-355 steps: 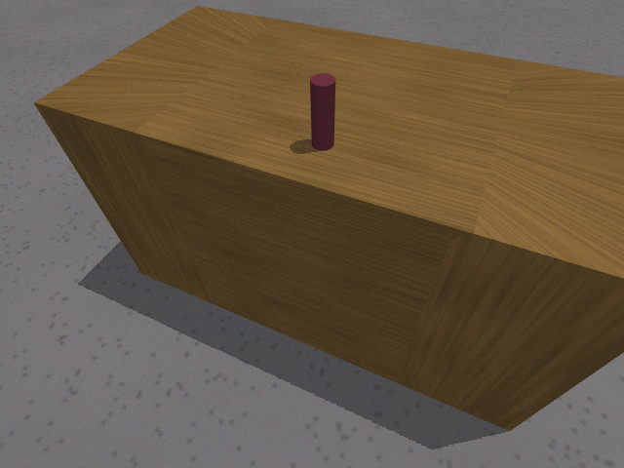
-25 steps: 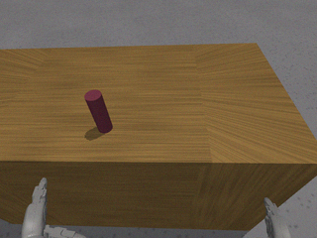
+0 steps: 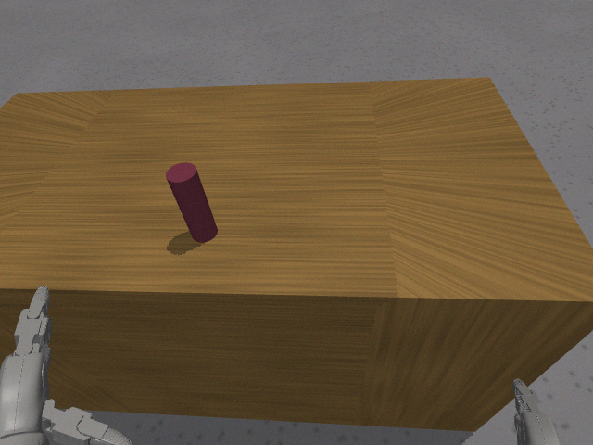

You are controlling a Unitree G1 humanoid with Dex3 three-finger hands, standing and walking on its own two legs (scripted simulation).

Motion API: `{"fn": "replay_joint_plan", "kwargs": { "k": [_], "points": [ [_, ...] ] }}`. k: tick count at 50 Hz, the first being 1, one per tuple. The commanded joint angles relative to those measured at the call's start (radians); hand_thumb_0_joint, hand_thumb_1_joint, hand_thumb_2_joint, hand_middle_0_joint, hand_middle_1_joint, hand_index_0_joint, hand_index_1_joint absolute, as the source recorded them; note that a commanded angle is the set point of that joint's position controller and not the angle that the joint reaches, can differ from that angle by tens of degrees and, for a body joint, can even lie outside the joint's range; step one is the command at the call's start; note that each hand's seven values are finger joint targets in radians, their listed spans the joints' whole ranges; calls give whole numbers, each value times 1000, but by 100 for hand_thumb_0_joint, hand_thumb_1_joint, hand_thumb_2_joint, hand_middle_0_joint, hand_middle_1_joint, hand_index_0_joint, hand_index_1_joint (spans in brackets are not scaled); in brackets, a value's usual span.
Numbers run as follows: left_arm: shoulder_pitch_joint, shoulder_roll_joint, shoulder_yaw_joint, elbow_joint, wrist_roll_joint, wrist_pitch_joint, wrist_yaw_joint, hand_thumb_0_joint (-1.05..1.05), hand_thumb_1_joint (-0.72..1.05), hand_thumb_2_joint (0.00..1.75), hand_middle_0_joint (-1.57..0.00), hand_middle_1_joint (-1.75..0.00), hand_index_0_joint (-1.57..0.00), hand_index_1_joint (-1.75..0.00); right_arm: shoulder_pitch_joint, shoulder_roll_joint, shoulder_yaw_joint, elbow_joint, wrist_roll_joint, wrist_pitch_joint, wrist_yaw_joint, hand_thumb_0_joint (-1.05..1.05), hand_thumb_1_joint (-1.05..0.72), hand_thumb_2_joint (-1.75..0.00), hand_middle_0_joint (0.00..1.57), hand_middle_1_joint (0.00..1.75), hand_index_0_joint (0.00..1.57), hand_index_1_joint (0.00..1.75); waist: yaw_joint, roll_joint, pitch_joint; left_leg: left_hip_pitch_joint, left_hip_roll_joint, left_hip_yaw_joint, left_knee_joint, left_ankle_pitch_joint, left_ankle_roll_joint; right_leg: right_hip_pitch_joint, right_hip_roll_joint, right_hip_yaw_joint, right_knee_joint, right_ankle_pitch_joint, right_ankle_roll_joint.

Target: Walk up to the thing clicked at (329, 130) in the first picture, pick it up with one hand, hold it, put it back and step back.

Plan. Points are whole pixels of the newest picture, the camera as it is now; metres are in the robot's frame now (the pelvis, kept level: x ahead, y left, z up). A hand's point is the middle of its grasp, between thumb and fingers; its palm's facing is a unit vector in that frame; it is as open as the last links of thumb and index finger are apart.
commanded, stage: rise first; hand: left
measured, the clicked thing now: (194, 205) +0.48 +0.22 +0.05
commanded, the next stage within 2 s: go down in 0.60 s
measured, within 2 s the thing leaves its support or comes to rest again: neither
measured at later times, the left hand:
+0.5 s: hand (62, 362) +0.18 +0.28 +0.11, palm faces +0.38 -0.81 -0.45, open 17.6 cm
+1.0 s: hand (41, 330) +0.21 +0.30 +0.13, palm faces +0.41 -0.84 -0.36, open 17.5 cm
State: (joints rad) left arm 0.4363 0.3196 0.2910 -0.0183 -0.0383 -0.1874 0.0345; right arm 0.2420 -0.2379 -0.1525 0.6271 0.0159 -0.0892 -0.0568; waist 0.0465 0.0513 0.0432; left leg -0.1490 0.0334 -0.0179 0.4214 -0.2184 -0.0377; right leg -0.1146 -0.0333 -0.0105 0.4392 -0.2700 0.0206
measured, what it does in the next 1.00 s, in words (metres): stands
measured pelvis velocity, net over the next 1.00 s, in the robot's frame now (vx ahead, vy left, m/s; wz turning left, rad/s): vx -0.01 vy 0.00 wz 0.02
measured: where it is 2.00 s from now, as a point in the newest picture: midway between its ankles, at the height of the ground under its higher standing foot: outside the picture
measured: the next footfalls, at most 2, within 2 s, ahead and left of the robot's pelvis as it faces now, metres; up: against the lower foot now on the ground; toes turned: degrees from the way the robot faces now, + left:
none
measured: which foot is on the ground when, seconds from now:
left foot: down 0.00-1.00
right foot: down 0.00-1.00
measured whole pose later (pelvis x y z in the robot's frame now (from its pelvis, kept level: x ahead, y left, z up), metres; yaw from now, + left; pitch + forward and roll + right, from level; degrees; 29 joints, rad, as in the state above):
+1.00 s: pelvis -0.01 +0.00 -0.01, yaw +1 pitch -2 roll +0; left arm 0.23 0.38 0.45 0.04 -0.11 -0.32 -0.09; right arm 0.23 -0.21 -0.14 0.64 0.02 -0.11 -0.05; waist 0.04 0.03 0.01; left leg -0.23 0.02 -0.04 0.52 -0.25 -0.03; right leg -0.18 -0.04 -0.03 0.52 -0.30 0.03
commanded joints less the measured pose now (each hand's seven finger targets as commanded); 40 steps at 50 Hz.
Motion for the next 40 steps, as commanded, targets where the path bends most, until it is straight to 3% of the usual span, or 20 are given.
{"fn": "replay_joint_plan", "kwargs": {
  "k": [1, 3, 6, 7, 11, 14, 15, 16, 18, 20, 22, 31, 33, 34, 35, 36, 37, 38, 39, 40],
  "points": [
    [-81, 222, 144, -219, -11, -91, 17, 0, -58, 1, -5, -5, -5, -5, -85, -150, -62, -132, -1, -58, -8, 0, 50, -3, 5, 5, 5, 5, 0, -40, -70, 37, -43, 63, -57, 131, 41, -47, 20, -50, -88, 152, -13],
    [-76, 218, 145, -236, -9, -103, 15, 0, -57, 2, -5, -5, -5, -5, -78, -107, -24, -145, 2, -60, -1, 0, 52, -3, 5, 5, 5, 5, 4, -43, -74, 37, -44, 63, -55, 139, 44, -43, 17, -50, -90, 160, -13],
    [-77, 235, 162, -236, -11, -113, 15, 0, -57, 2, -5, -5, -5, -5, -70, -171, -81, -124, 1, -63, -7, 0, 51, -4, 5, 5, 5, 5, -1, -30, -67, 41, -41, 58, -61, 133, 40, -48, 23, -54, -86, 152, -17],
    [-82, 228, 158, -249, -11, -117, 13, 0, -57, 2, -5, -5, -5, -5, -86, -133, -49, -133, 2, -64, -2, 0, 51, -3, 5, 5, 5, 5, 7, -22, -71, 38, -44, 58, -61, 135, 41, -42, 19, -53, -88, 154, -17],
    [-76, 235, 173, -238, -12, -129, 13, 0, -58, 3, -5, -5, -5, -5, -86, -149, -62, -127, 2, -73, -5, 0, 51, -4, 5, 5, 5, 5, 3, -30, -58, 33, -45, 58, -62, 116, 43, -51, 19, -52, -91, 138, -14],
    [-94, 224, 157, -277, -11, -143, 11, 0, -58, 4, -5, -5, -5, -6, -96, -102, -28, -133, 5, -76, 0, 0, 51, -4, 5, 5, 5, 5, 11, -24, -67, 36, -47, 59, -61, 129, 44, -46, 17, -53, -89, 147, -13],
    [-53, 237, 187, -222, -9, -139, 16, 0, -58, 4, -5, -5, -4, -6, -78, -127, -48, -130, 2, -76, -3, 0, 51, -4, 5, 5, 5, 5, 7, -36, -79, 37, -48, 60, -55, 139, 45, -37, 15, -51, -88, 163, -11],
    [-102, 244, 171, -307, -15, -152, 14, 0, -58, 4, -5, -5, -4, -6, -87, -151, -68, -129, 3, -77, -4, 0, 52, -4, 5, 5, 5, 5, 7, -27, -70, 37, -49, 59, -58, 139, 44, -46, 15, -52, -85, 162, -12],
    [-98, 237, 175, -290, -8, -151, 13, 0, -58, 5, -5, -5, -4, -6, -90, -119, -34, -155, 2, -81, -1, 0, 52, -4, 5, 5, 5, 5, 11, -40, -85, 43, -47, 57, -56, 152, 45, -37, 16, -53, -83, 175, -11],
    [-68, 251, 198, -245, -10, -152, 16, 0, -59, 6, -5, -5, -4, -6, -53, -165, -83, -134, 2, -79, -6, 0, 52, -5, 5, 5, 5, 5, -5, -44, -82, 48, -45, 58, -56, 158, 44, -36, 20, -56, -82, 181, -12],
    [-85, 232, 172, -293, -10, -163, 12, 0, -60, 6, -5, -5, -4, -6, -72, -116, -44, -133, 5, -79, 2, 0, 51, -5, 5, 5, 5, 5, 13, -26, -70, 40, -49, 59, -60, 146, 43, -36, 16, -55, -84, 167, -15],
    [-92, 251, 205, -329, -17, -178, 13, 0, -61, 7, -5, -5, -4, -6, -64, -150, -81, -159, 9, -88, 6, 0, 51, -6, 5, 5, 5, 5, 11, 0, -61, 32, -44, 56, -69, 121, 37, -41, 24, -59, -82, 138, -20],
    [-87, 237, 193, -328, -14, -174, 9, 0, -61, 7, -5, -5, -4, -6, -48, -102, -40, -149, 11, -89, 14, 0, 50, -6, 5, 5, 5, 5, 19, 2, -50, 18, -43, 54, -72, 112, 39, -36, 25, -60, -85, 131, -21],
    [-106, 234, 184, -376, -15, -183, 10, 0, -61, 8, -6, -5, -4, -7, -84, -117, -49, -196, 11, -93, 13, 0, 49, -6, 5, 5, 5, 5, 16, 10, -70, 31, -42, 54, -72, 123, 36, -32, 25, -59, -79, 140, -23],
    [-70, 257, 222, -308, -16, -177, 12, 0, -61, 8, -6, -5, -4, -7, -40, -170, -100, -150, 8, -91, 7, 0, 50, -6, 5, 5, 5, 5, 8, -14, -65, 32, -39, 52, -69, 115, 37, -35, 29, -61, -80, 131, -21],
    [-75, 245, 205, -323, -13, -178, 12, 0, -61, 3, -5, -9, -6, -8, -44, -142, -68, -160, 7, -90, 10, 0, 51, -5, 5, 5, 5, 5, 19, -9, -69, 29, -38, 50, -72, 130, 36, -22, 30, -63, -76, 145, -23],
    [-121, 141, 167, -339, -23, -222, -18, 0, -61, 5, -6, -9, -6, -8, -100, -57, -3, -165, -6, -93, 29, 0, 51, -5, 5, 5, 5, 5, 8, -47, -89, -9, -39, 47, -18, 114, 32, -48, 31, -54, -42, 123, -14],
    [-156, 149, 173, -336, -34, -233, -33, 0, -61, 4, -7, -9, -7, -9, -133, -84, -24, -177, -6, -94, 29, 0, 49, -5, 5, 5, 5, 5, 13, -39, -97, -9, -39, 46, -13, 103, 29, -57, 31, -54, -36, 106, -15],
    [-127, 241, 258, -271, -36, -231, -29, 0, -61, 4, -6, -9, -6, -9, -79, -162, -89, -147, -9, -84, 18, 0, 50, -5, 5, 5, 5, 5, 8, -44, -99, -16, -38, 48, -12, 95, 30, -59, 28, -52, -35, 104, -15],
    [-137, 253, 250, -268, -31, -233, -35, 0, -61, 4, -6, -9, -7, -9, -68, -144, -71, -158, -8, -77, 19, 0, 50, -5, 5, 5, 5, 5, 4, -37, -89, -26, -42, 46, -10, 85, 31, -70, 27, -49, -37, 96, -16]
  ]
}}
